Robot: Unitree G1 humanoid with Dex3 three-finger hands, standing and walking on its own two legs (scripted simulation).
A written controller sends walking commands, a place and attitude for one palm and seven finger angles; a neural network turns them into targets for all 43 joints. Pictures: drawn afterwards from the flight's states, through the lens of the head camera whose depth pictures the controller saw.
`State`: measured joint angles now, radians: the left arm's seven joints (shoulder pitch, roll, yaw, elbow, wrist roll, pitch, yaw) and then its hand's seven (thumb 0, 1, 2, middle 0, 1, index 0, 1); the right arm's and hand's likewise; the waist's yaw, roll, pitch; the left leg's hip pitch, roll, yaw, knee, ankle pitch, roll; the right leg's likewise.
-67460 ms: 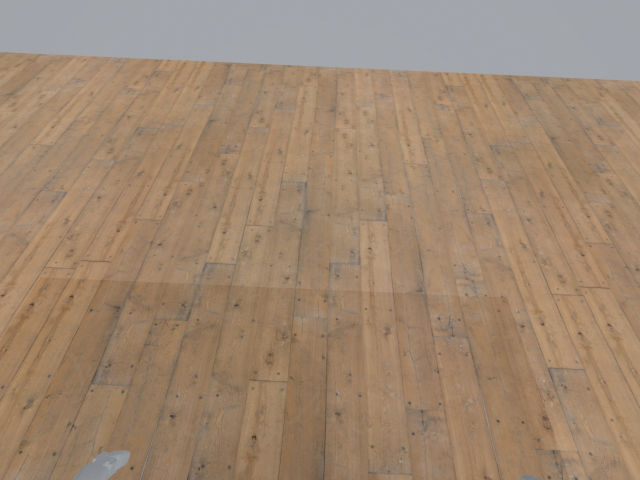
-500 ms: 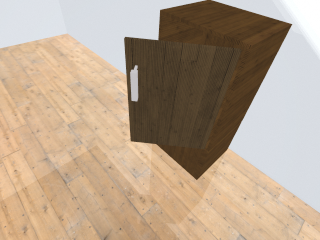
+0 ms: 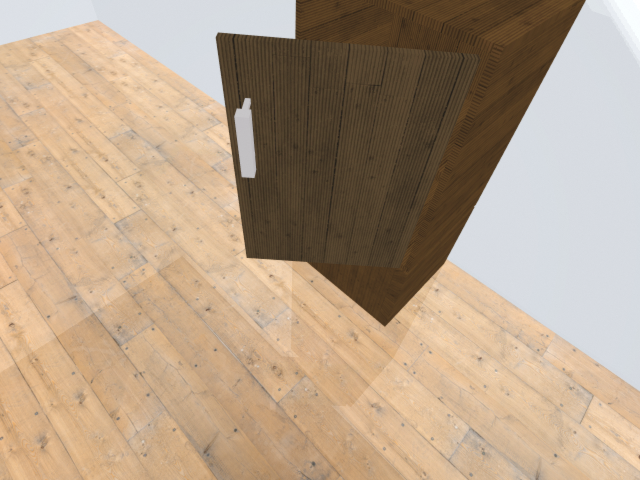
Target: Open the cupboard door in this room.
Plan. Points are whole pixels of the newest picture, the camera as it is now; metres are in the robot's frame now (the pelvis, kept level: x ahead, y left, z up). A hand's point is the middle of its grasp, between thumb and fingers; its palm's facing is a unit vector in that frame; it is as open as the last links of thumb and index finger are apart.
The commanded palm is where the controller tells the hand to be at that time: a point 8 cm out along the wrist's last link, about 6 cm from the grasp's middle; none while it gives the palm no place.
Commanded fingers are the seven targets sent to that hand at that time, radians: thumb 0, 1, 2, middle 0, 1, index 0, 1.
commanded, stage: come to a stop and stand still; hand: left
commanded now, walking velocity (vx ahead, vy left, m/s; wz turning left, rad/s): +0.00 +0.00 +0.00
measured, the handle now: (248, 138) +0.67 +0.18 +0.02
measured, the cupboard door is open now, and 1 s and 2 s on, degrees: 42 42 42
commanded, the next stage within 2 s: look again from close up in 0.12 s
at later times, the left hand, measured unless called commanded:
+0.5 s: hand out of the picture -0.03 +0.15 -0.17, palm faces +0.03 -0.98 -0.17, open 7.3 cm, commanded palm none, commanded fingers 0.00 0.90 0.90 -0.20 -0.30 -0.20 -0.30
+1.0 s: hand out of the picture -0.07 +0.13 -0.18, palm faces +0.06 -0.99 -0.15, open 7.3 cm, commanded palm none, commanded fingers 0.00 0.90 0.90 -0.20 -0.30 -0.20 -0.30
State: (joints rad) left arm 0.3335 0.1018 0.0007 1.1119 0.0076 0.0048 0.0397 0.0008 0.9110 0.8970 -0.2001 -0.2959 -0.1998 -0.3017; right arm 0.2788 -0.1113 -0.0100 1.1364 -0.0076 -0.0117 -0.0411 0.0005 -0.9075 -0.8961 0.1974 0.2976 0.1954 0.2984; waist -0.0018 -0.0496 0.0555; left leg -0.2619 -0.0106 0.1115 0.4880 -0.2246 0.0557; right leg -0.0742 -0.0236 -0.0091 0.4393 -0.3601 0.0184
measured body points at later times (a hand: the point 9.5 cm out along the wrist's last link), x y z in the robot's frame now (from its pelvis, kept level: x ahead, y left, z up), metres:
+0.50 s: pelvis -0.02 -0.01 +0.01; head -0.01 -0.01 +0.46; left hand -0.03 +0.20 -0.16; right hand -0.01 -0.24 -0.15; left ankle +0.02 +0.08 -0.74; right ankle -0.08 -0.13 -0.74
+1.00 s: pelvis -0.01 -0.02 +0.00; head -0.01 -0.01 +0.45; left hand -0.07 +0.18 -0.16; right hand -0.04 -0.23 -0.16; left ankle +0.03 +0.08 -0.74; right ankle -0.08 -0.13 -0.74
